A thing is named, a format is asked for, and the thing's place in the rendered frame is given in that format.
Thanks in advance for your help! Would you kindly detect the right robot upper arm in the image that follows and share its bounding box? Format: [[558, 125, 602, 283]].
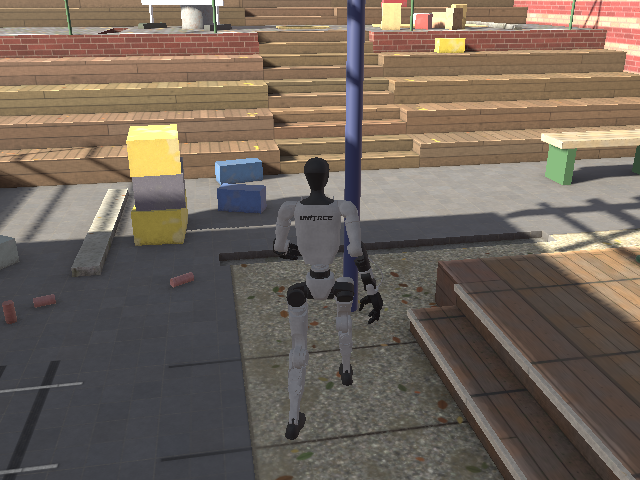
[[338, 200, 363, 257]]

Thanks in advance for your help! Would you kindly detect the right robot hand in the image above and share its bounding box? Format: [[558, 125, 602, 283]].
[[359, 292, 383, 324]]

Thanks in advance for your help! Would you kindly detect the left robot hand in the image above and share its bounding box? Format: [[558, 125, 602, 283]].
[[279, 243, 302, 260]]

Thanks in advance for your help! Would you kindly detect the robot left forearm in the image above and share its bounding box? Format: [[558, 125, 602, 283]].
[[273, 238, 289, 256]]

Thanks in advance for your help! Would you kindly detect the robot right forearm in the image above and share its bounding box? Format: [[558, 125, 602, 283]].
[[354, 241, 379, 295]]

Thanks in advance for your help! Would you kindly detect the left robot thigh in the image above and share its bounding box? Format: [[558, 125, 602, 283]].
[[286, 281, 309, 368]]

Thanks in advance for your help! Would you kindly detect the left robot upper arm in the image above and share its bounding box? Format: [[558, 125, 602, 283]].
[[274, 201, 298, 252]]

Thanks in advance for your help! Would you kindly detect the right robot thigh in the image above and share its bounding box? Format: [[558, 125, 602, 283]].
[[334, 277, 355, 333]]

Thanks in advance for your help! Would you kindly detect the robot thigh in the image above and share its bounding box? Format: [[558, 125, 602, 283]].
[[286, 281, 309, 368], [334, 277, 355, 333]]

